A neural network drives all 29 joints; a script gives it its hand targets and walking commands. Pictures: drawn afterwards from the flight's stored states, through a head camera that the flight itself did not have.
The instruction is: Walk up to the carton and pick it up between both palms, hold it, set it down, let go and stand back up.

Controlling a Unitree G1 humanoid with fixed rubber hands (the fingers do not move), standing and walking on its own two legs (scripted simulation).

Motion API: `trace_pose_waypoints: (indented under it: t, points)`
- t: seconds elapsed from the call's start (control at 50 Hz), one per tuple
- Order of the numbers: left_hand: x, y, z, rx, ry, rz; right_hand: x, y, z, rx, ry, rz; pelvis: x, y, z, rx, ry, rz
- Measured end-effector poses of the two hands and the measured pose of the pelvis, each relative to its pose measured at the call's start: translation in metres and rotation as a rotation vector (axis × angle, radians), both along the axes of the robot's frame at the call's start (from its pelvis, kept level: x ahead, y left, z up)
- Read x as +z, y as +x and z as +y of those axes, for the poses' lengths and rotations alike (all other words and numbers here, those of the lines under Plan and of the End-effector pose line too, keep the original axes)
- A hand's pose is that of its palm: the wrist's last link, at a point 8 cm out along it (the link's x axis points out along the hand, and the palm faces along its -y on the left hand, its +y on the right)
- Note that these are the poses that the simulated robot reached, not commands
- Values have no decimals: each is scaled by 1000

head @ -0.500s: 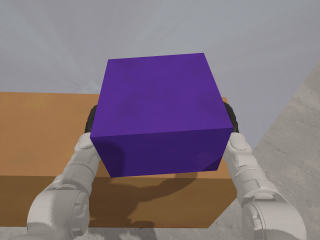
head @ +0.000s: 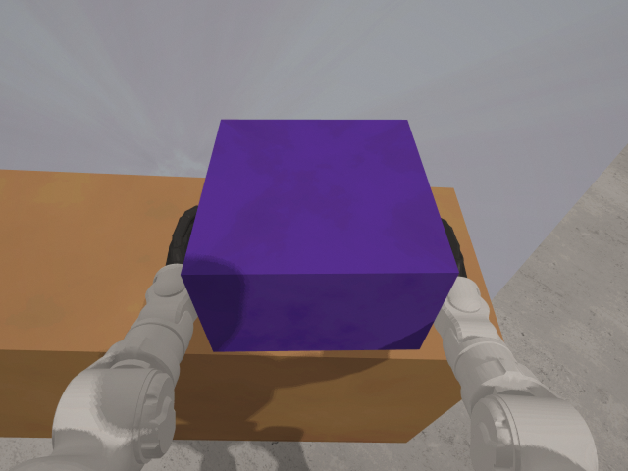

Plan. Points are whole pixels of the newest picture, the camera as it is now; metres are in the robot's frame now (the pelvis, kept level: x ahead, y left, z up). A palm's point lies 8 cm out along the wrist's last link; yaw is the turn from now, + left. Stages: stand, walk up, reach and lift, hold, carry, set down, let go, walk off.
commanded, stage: set down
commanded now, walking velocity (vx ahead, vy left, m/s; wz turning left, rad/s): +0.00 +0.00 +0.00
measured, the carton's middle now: (315, 229) +0.44 +0.01 +0.06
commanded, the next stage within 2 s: none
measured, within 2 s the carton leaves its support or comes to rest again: rests again in 0.50 s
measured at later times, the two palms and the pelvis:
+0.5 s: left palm (201, 278) +0.41 +0.18 -0.04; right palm (435, 293) +0.41 -0.18 -0.05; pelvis +0.01 -0.01 -0.01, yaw +0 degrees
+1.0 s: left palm (183, 258) +0.45 +0.22 -0.04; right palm (435, 267) +0.45 -0.18 -0.03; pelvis +0.02 +0.00 -0.01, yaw -2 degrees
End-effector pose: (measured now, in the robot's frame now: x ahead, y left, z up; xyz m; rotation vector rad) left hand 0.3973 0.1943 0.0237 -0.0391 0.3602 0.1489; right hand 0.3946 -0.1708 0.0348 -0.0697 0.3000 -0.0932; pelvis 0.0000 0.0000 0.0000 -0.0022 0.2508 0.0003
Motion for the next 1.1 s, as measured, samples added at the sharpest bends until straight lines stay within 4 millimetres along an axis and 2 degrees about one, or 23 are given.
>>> trace_pose_waypoints:
  t: [0.16,0.34,0.5,0.7,0.76,0.88,0.94,1.02,1.1]
  points:
    - [-19,-1,-8,-1,21,21,-23,0,-8,9,0,21,-2,3,-7,0,10,37]
    - [-51,-1,-12,-2,51,59,-60,4,-12,22,1,59,-6,6,-12,1,15,137]
    - [-63,15,-10,-14,70,-5,-80,14,-10,9,15,8,-11,12,-8,1,10,264]
    - [-71,27,-5,-37,51,9,-87,20,-9,5,9,9,-13,14,-5,-3,7,316]
    - [-69,30,1,-15,66,24,-84,23,-13,3,33,9,-15,15,-4,-25,15,339]
    - [-65,39,19,27,50,36,-69,40,-10,34,-49,-22,-14,15,-4,-34,14,381]
    - [-60,45,21,59,55,24,-72,47,-11,4,18,1,-16,16,-3,-42,12,399]
    - [-59,49,25,24,67,12,-61,53,-11,-10,-3,-63,-14,21,-1,-31,6,422]
    - [-57,50,26,17,64,14,-69,55,-10,-5,33,-21,-13,25,3,-25,-5,426]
